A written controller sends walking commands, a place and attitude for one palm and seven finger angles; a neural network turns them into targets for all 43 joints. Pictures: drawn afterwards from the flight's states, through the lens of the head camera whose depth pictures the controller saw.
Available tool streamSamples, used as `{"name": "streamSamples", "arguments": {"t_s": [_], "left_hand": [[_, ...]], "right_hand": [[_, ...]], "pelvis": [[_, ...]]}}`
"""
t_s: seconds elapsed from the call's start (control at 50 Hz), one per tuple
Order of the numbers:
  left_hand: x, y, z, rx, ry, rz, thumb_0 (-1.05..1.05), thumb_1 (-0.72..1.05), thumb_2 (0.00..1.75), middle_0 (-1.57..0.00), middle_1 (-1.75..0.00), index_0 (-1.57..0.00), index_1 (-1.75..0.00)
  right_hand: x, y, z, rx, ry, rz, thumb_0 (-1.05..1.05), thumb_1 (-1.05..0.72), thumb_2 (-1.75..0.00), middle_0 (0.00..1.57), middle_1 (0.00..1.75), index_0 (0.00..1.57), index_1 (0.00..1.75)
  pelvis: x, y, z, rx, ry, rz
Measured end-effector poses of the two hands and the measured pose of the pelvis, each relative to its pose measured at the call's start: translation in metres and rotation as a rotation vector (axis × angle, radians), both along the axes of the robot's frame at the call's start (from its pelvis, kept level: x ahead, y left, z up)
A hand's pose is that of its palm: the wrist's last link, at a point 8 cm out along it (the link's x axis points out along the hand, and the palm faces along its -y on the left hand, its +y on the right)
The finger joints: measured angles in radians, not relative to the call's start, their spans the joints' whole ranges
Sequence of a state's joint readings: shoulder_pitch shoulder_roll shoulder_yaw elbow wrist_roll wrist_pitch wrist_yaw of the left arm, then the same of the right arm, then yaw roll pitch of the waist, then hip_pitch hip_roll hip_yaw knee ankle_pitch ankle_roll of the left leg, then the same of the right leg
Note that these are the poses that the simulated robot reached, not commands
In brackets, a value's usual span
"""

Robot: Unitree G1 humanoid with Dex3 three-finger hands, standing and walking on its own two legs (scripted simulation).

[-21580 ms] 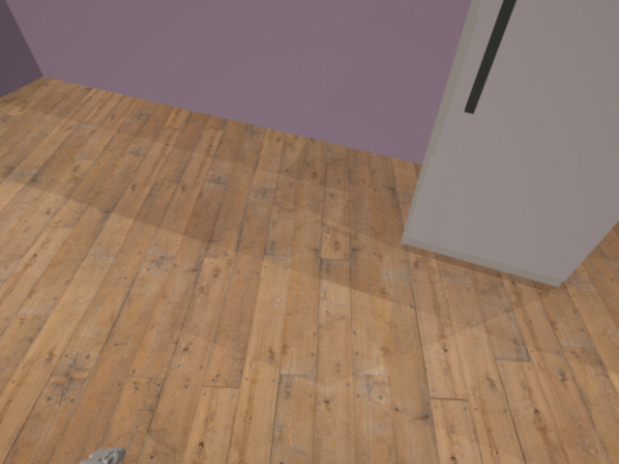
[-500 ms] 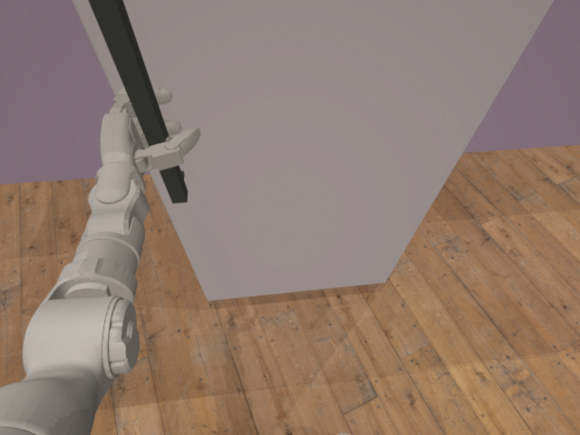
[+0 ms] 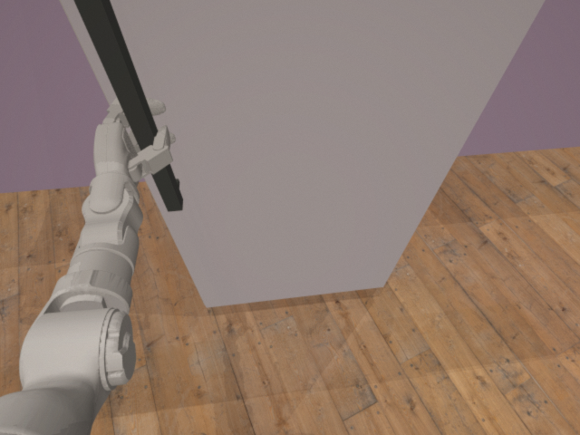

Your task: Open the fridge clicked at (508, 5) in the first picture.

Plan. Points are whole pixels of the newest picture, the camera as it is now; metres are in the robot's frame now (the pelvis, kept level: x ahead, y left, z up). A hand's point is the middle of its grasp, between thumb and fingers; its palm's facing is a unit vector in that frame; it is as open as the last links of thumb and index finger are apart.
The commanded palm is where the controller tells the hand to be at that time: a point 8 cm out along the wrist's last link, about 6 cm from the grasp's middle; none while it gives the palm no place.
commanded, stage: grip the handle and tug to test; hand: left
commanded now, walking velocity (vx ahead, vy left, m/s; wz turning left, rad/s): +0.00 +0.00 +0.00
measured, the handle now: (130, 78) +0.52 +0.20 +0.20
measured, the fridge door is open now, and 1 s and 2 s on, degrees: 0 3 30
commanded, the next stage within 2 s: pull the door a little, standing still in 0.42 s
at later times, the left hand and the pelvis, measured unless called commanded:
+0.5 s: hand (163, 151) +0.47 +0.17 +0.12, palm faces +0.12 -0.99 +0.01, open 5.9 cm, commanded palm +0.41 +0.21 +0.13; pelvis +0.03 +0.01 +0.01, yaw -2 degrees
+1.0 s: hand (161, 166) +0.44 +0.17 +0.12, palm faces +0.09 -1.00 +0.00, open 6.4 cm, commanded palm +0.37 +0.21 +0.13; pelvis +0.07 +0.01 +0.01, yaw -5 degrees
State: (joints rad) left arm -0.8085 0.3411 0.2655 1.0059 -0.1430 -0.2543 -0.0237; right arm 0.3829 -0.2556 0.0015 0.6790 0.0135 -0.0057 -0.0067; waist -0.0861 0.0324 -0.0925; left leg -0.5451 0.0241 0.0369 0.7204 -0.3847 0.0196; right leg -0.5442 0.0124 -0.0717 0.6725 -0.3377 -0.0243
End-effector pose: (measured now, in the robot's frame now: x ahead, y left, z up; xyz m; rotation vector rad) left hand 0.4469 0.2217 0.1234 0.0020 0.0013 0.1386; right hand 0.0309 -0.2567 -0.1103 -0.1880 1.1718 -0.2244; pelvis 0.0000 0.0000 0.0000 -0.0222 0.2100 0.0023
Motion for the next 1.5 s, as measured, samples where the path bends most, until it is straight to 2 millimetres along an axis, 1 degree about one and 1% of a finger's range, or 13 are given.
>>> {"name": "streamSamples", "arguments": {"t_s": [0.3,0.56,0.68,0.82,0.9,0.98,1.08,1.14,1.22,1.3,1.36,1.42,1.5], "left_hand": [[-0.002,-0.001,0.000,-0.006,0.000,-0.008,0.01,0.73,0.77,-0.31,-1.40,-0.31,-1.40],[-0.004,-0.001,0.000,-0.015,0.000,-0.024,0.01,0.74,0.76,-0.27,-1.40,-0.29,-1.40],[-0.003,0.002,0.000,-0.005,0.000,-0.041,0.01,0.70,0.76,-0.33,-1.40,-0.34,-1.40],[-0.008,0.001,0.003,-0.006,0.038,-0.031,0.02,0.70,0.76,-0.30,-1.40,-0.33,-1.40],[-0.013,0.000,0.001,0.001,0.002,-0.034,0.02,0.71,0.76,-0.30,-1.38,-0.29,-1.40],[-0.025,-0.002,-0.001,0.007,-0.035,-0.045,0.01,0.71,0.75,-0.28,-1.37,-0.25,-1.35],[-0.059,-0.008,0.005,-0.003,0.040,-0.072,0.02,0.70,0.74,-0.23,-1.31,-0.25,-1.34],[-0.082,-0.013,0.010,0.041,0.064,-0.098,0.02,0.67,0.73,-0.24,-1.28,-0.27,-1.35],[-0.096,-0.016,0.011,0.155,0.042,-0.129,-0.01,0.59,0.74,-0.31,-1.31,-0.32,-1.37],[-0.113,-0.021,0.007,0.139,-0.011,-0.136,-0.02,0.56,0.73,-0.37,-1.35,-0.35,-1.36],[-0.121,-0.026,0.003,0.101,-0.039,-0.151,-0.02,0.57,0.74,-0.38,-1.36,-0.36,-1.35],[-0.128,-0.031,0.003,0.118,-0.028,-0.130,-0.03,0.57,0.76,-0.41,-1.38,-0.37,-1.36],[-0.137,-0.037,0.006,0.128,0.009,-0.082,-0.03,0.57,0.76,-0.40,-1.34,-0.36,-1.38]], "right_hand": [[0.017,0.002,0.006,0.008,-0.048,-0.026,0.01,-0.90,-0.89,0.21,0.30,0.20,0.29],[0.057,0.011,0.014,0.017,-0.110,-0.017,0.01,-0.90,-0.89,0.21,0.30,0.20,0.29],[0.077,0.015,0.013,0.008,-0.117,0.015,0.01,-0.90,-0.89,0.21,0.30,0.20,0.29],[0.089,0.022,0.023,0.040,-0.162,0.000,0.01,-0.90,-0.89,0.21,0.30,0.20,0.29],[0.097,0.022,0.023,0.042,-0.205,-0.010,0.01,-0.90,-0.89,0.21,0.30,0.20,0.30],[0.112,0.020,0.021,0.041,-0.226,-0.026,0.01,-0.90,-0.89,0.21,0.30,0.20,0.29],[0.139,0.027,0.041,0.063,-0.265,-0.026,0.01,-0.90,-0.89,0.20,0.30,0.20,0.29],[0.164,0.030,0.056,0.055,-0.341,-0.010,0.01,-0.90,-0.89,0.20,0.30,0.20,0.29],[0.199,0.031,0.067,0.008,-0.388,0.070,0.01,-0.90,-0.89,0.21,0.30,0.20,0.29],[0.234,0.033,0.072,-0.053,-0.410,0.180,0.01,-0.90,-0.89,0.21,0.30,0.20,0.29],[0.255,0.039,0.070,-0.068,-0.436,0.207,0.01,-0.90,-0.89,0.20,0.30,0.20,0.29],[0.266,0.053,0.069,-0.014,-0.453,0.213,0.01,-0.90,-0.89,0.20,0.30,0.20,0.29],[0.263,0.073,0.068,0.080,-0.466,0.234,0.01,-0.90,-0.89,0.20,0.30,0.20,0.29]], "pelvis": [[0.012,0.002,0.004,0.000,-0.007,-0.023],[0.033,0.009,0.010,-0.003,-0.017,-0.036],[0.038,0.011,0.008,-0.006,-0.022,-0.021],[0.045,0.012,0.019,0.000,-0.033,-0.049],[0.055,0.012,0.014,0.000,-0.039,-0.075],[0.064,0.014,0.012,-0.008,-0.045,-0.085],[0.083,0.015,0.031,-0.002,-0.076,-0.117],[0.097,0.016,0.038,-0.006,-0.100,-0.139],[0.101,0.016,0.039,-0.003,-0.127,-0.082],[0.098,0.021,0.032,-0.005,-0.155,0.004],[0.100,0.025,0.022,-0.005,-0.176,-0.012],[0.101,0.023,0.023,0.010,-0.188,0.020],[0.100,0.011,0.028,0.021,-0.202,0.059]]}}
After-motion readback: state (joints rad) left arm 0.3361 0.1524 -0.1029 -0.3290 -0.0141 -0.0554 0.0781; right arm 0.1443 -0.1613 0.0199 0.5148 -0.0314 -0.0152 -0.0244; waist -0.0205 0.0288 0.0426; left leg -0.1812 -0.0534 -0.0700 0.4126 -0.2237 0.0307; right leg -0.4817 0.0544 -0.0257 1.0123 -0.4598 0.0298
